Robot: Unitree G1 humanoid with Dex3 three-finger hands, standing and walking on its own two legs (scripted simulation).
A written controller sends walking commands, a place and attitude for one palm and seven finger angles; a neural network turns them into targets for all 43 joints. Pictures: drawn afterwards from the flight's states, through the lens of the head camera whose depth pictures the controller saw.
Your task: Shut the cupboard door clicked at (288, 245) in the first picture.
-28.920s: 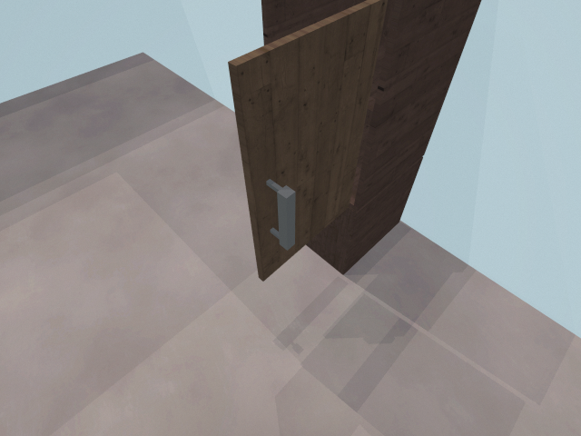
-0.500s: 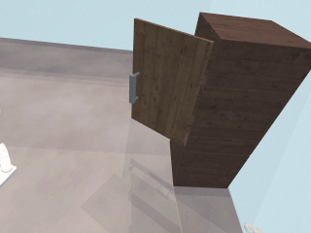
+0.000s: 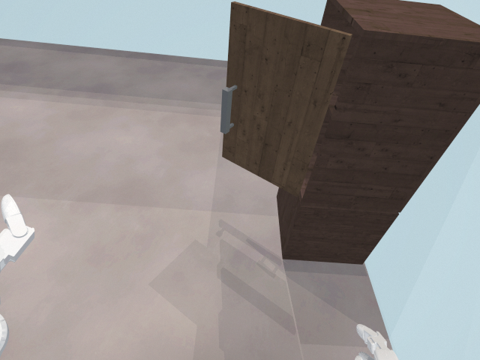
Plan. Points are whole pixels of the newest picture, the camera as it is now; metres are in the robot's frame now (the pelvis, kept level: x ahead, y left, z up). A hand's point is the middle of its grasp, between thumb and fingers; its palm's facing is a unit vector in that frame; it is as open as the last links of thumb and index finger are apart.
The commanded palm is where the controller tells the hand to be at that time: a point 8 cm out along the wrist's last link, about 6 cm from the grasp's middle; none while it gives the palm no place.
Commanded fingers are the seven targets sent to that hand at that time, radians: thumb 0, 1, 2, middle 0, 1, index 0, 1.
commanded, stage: stop stepping back and stand still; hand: left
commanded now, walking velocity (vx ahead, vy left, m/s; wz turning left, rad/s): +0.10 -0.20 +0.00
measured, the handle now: (229, 109) +0.96 +0.06 -0.07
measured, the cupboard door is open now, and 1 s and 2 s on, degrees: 56 56 56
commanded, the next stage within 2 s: let the arm hang, fingers relaxed in 0.12 s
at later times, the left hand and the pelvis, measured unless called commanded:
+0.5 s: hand out of the picture +0.10 +0.17 -0.16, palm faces +0.10 -0.99 -0.13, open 7.1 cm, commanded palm none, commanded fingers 0.00 0.90 0.90 -0.20 -0.30 -0.20 -0.30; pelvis +0.01 +0.00 +0.00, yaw +2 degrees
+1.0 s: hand out of the picture -0.03 +0.19 -0.15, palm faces +0.03 -0.98 -0.18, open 7.4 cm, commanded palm none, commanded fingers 0.00 0.90 0.90 -0.20 -0.30 -0.20 -0.30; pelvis +0.02 +0.03 +0.02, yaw -1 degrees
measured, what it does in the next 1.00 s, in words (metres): steps on the spot: right foot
